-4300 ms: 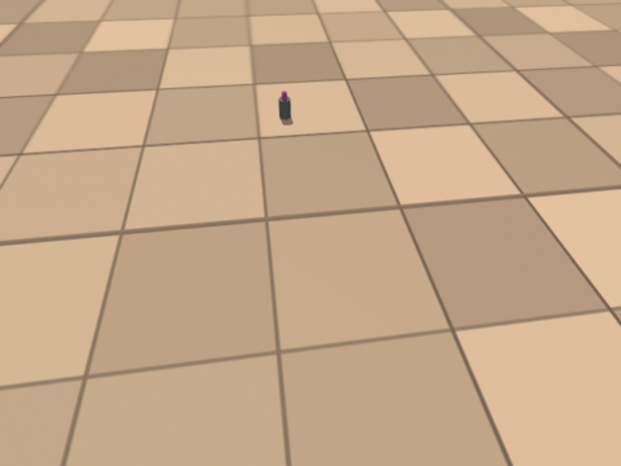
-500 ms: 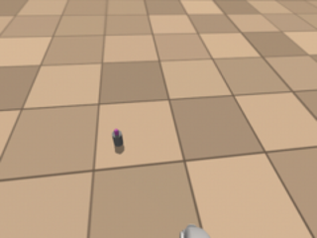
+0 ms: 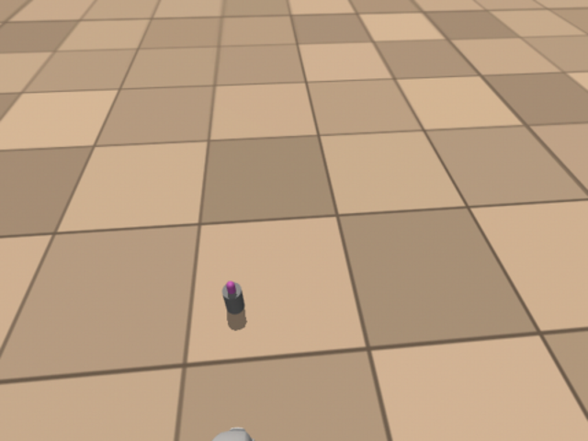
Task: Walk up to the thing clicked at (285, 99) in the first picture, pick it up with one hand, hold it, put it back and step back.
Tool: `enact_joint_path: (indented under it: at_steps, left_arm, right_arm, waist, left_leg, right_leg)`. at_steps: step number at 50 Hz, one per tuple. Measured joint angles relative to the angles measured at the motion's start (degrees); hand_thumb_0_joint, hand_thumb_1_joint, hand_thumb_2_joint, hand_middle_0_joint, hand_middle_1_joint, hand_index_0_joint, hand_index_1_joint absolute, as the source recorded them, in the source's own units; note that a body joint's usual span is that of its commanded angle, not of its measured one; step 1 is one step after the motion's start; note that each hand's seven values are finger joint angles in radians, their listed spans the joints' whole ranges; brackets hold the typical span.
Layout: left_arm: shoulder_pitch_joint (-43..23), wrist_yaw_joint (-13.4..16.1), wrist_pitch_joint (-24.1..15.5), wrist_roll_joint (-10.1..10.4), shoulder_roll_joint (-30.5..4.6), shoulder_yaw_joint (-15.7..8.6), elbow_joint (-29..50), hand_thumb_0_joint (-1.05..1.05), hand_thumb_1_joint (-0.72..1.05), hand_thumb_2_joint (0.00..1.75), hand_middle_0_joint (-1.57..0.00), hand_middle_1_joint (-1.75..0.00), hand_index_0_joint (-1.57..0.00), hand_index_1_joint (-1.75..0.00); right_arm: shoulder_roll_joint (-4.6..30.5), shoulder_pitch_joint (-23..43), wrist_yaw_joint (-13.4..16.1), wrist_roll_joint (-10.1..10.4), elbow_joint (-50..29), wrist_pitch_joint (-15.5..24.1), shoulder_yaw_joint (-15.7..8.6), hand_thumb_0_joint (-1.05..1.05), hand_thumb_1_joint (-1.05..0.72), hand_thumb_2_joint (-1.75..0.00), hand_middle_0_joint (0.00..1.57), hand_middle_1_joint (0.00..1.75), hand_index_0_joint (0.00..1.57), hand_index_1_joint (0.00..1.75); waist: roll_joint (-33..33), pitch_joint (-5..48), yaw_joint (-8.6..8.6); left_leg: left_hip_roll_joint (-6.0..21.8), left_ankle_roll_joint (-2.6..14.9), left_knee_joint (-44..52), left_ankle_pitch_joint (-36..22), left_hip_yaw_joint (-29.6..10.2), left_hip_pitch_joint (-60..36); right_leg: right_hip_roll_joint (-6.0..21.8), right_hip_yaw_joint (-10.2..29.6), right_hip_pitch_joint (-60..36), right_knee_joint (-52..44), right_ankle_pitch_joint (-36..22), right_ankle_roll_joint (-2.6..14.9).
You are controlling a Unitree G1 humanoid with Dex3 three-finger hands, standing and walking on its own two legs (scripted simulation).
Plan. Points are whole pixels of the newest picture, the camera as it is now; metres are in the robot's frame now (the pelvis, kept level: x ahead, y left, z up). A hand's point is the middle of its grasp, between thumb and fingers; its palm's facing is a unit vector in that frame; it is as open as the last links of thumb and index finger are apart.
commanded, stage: walk up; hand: left
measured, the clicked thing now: (232, 295) +0.70 +0.26 -0.68
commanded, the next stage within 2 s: none
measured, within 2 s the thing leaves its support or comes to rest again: neither
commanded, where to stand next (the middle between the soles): +0.36 +0.05 m, yaw -2 degrees
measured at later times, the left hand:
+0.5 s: hand (125, 366) +0.26 +0.30 -0.13, palm faces -0.07 -0.90 -0.42, open 7.4 cm
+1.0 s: hand (122, 329) +0.33 +0.34 -0.16, palm faces -0.10 -0.93 -0.36, open 7.4 cm
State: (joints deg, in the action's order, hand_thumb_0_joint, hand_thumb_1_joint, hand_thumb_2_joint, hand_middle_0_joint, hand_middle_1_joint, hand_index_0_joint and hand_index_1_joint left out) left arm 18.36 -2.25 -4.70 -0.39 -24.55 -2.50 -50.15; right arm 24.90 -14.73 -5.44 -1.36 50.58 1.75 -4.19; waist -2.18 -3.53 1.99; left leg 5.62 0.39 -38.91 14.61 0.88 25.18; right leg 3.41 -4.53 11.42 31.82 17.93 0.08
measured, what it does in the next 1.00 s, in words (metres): walks ahead: left foot, then right foot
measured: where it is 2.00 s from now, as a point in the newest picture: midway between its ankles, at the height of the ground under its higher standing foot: (279, 420)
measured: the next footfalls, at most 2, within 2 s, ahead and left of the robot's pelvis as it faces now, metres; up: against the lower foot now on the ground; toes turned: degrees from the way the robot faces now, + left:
left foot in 0.04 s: +0.15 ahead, +0.15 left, +0.00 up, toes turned +4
right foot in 0.44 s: +0.27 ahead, -0.10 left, +0.00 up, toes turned -6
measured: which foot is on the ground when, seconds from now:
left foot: up 0.00-0.02, down 0.04-0.46, up 0.48-0.76, down 0.78-1.00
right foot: down 0.00-0.06, up 0.08-0.42, down 0.44-0.80, up 0.82-1.00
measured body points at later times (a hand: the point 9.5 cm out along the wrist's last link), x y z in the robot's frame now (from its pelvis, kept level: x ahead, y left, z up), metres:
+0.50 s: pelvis +0.16 +0.02 -0.01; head +0.18 +0.00 +0.44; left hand +0.26 +0.35 -0.10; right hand +0.18 -0.30 -0.14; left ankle +0.12 +0.15 -0.70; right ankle +0.24 -0.10 -0.73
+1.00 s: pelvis +0.27 +0.07 -0.01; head +0.30 +0.09 +0.44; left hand +0.34 +0.39 -0.14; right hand +0.33 -0.25 -0.11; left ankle +0.34 +0.20 -0.73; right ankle +0.29 -0.07 -0.70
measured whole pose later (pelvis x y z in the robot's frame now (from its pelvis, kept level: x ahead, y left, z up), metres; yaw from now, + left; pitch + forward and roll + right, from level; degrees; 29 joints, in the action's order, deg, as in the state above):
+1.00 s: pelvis +0.27 +0.07 -0.01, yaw -4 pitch -2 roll +0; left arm 14.8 -0.8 -0.7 -0.2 -24.5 -2.1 -54.9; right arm 22.1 -12.9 -1.3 -1.1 51.6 3.0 -1.4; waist 2.7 -5.5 0.0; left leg 3.3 0.3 -36.5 14.5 3.3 19.6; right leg 2.8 -1.3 23.0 48.8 26.1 1.4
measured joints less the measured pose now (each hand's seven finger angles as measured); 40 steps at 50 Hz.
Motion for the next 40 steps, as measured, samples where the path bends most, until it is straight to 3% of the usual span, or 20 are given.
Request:
enact_joint_path:
  at_steps: [2,4,6,8,14,20,22,23,26,29,35,39,40]
  left_arm:
    - [0.8,0.1,0.6,-0.2,-0.8,-0.2,-0.7,0.00,0.90,0.90,-0.20,-0.30,-0.21,-0.30]
    - [0.9,0.5,1.5,-0.1,-1.7,-0.5,-1.9,0.01,0.90,0.90,-0.20,-0.30,-0.21,-0.30]
    - [0.2,1.1,2.3,0.1,-1.7,-0.4,-3.4,0.01,0.90,0.90,-0.20,-0.30,-0.20,-0.30]
    - [-0.5,1.2,2.2,0.5,-1.9,-0.1,-4.1,0.01,0.90,0.90,-0.20,-0.30,-0.20,-0.30]
    - [-2.0,-0.2,1.7,0.4,-0.9,0.0,-3.5,0.01,0.90,0.90,-0.20,-0.30,-0.20,-0.29]
    - [-3.3,-0.8,1.4,0.1,0.6,0.0,-2.5,0.01,0.90,0.90,-0.20,-0.30,-0.20,-0.30]
    - [-3.2,-0.5,0.5,0.1,0.4,-0.2,-1.8,0.01,0.90,0.90,-0.20,-0.30,-0.20,-0.30]
    - [-3.5,-0.1,0.0,0.0,0.7,-0.5,-1.5,0.01,0.90,0.90,-0.20,-0.30,-0.20,-0.30]
    - [-3.7,0.5,-0.7,0.4,1.3,-0.3,-0.4,0.00,0.90,0.90,-0.20,-0.30,-0.20,-0.30]
    - [-3.1,0.8,-0.6,0.7,2.2,0.4,0.3,0.00,0.90,0.90,-0.20,-0.30,-0.20,-0.30]
    - [-1.0,0.9,0.1,-0.1,1.1,0.7,0.7,0.00,0.90,0.90,-0.20,-0.30,-0.21,-0.30]
    - [-0.7,1.4,1.8,0.1,-0.1,0.9,-0.3,0.00,0.90,0.90,-0.20,-0.30,-0.21,-0.30]
    - [-1.2,1.7,2.5,0.4,-0.4,0.9,-0.9,0.00,0.90,0.90,-0.20,-0.30,-0.21,-0.30]
  right_arm:
    - [0.4,-0.6,0.0,-0.1,-0.1,0.7,-0.5,0.01,-0.90,-0.90,0.20,0.30,0.20,0.30]
    - [0.0,-0.7,0.7,-0.3,-0.4,1.8,-0.7,0.01,-0.90,-0.90,0.20,0.30,0.20,0.30]
    - [-0.4,-1.1,1.1,0.3,-0.9,2.3,-0.5,0.01,-0.90,-0.90,0.20,0.30,0.20,0.30]
    - [-1.4,-1.7,1.7,0.6,-1.0,2.4,0.1,0.01,-0.90,-0.90,0.20,0.30,0.20,0.30]
    - [-1.9,-4.5,2.2,0.6,-0.8,2.3,1.5,0.01,-0.90,-0.90,0.21,0.30,0.20,0.30]
    - [-0.9,-6.6,2.1,0.8,-1.0,1.4,1.6,0.01,-0.90,-0.90,0.21,0.30,0.20,0.30]
    - [-0.7,-7.1,2.2,1.0,-1.4,0.9,1.7,0.01,-0.90,-0.90,0.21,0.30,0.20,0.30]
    - [-0.5,-6.9,2.4,1.1,-1.3,0.6,1.8,0.01,-0.90,-0.90,0.21,0.30,0.20,0.30]
    - [-0.9,-4.8,2.9,0.9,-0.5,-0.8,2.0,0.01,-0.90,-0.90,0.21,0.30,0.20,0.30]
    - [-0.5,-2.7,2.6,0.9,-0.6,-0.9,1.8,0.01,-0.90,-0.90,0.21,0.30,0.20,0.30]
    - [-0.1,-0.1,1.8,0.5,-0.6,-0.4,0.8,0.01,-0.90,-0.90,0.20,0.30,0.20,0.30]
    - [-0.2,1.0,2.8,0.7,0.6,0.4,0.8,0.01,-0.90,-0.90,0.20,0.30,0.20,0.30]
    - [-0.6,1.4,3.3,0.5,1.2,0.8,0.7,0.01,-0.90,-0.90,0.20,0.30,0.20,0.30]
  waist:
    - [1.0,0.9,-0.28]
    - [3.8,0.8,-0.60]
    - [4.3,0.5,-1.49]
    - [5.3,-0.1,-2.02]
    - [5.1,-1.2,-3.09]
    - [2.2,-1.6,-4.05]
    - [1.5,-1.4,-3.91]
    - [0.4,-1.7,-3.69]
    - [-0.5,-2.2,-2.69]
    - [-1.6,-2.2,-1.89]
    - [-1.1,-1.4,-0.42]
    - [0.6,-0.9,0.17]
    - [1.9,-1.1,0.01]
  left_leg:
    - [-0.7,0.12,2.8,-1.6,0.7,-2.5]
    - [-2.6,-0.05,0.1,-1.0,2.7,-2.9]
    - [-2.8,0.60,-0.9,1.1,3.3,-3.7]
    - [-3.2,0.92,1.5,1.1,4.0,-6.2]
    - [-4.1,1.66,8.4,1.0,5.1,-12.5]
    - [-4.0,0.81,8.0,4.8,5.3,-15.9]
    - [-3.3,0.25,3.8,8.4,5.1,-15.6]
    - [-2.3,0.86,-0.7,10.0,4.4,-14.3]
    - [-3.8,1.58,-16.4,13.6,0.7,-7.8]
    - [-3.3,1.34,-20.5,10.8,-0.5,-1.9]
    - [-0.4,-0.15,-8.0,3.9,-0.6,1.9]
    - [-1.5,-0.36,2.5,-3.2,0.3,-2.4]
    - [-2.4,-0.82,2.0,-3.1,0.7,-2.6]
  right_leg:
    - [1.1,0.3,0.3,3.8,3.6,-0.23]
    - [2.4,3.8,3.2,12.7,7.6,1.75]
    - [0.1,6.0,7.9,24.2,8.9,2.39]
    - [-0.9,6.3,11.8,29.4,6.6,2.40]
    - [0.6,3.0,16.7,20.8,2.7,0.61]
    - [0.4,1.9,13.3,6.4,-3.6,0.86]
    - [-0.7,1.6,9.9,1.0,-7.2,1.29]
    - [-1.6,1.1,9.5,1.9,-8.0,1.17]
    - [-1.8,1.1,8.6,4.8,-4.6,1.45]
    - [-1.5,1.1,5.8,2.2,-4.3,1.29]
    - [-0.7,1.7,2.9,0.7,-2.6,0.13]
    - [0.6,2.8,4.1,6.7,2.3,-1.29]
    - [1.6,3.3,5.0,9.5,4.0,-0.83]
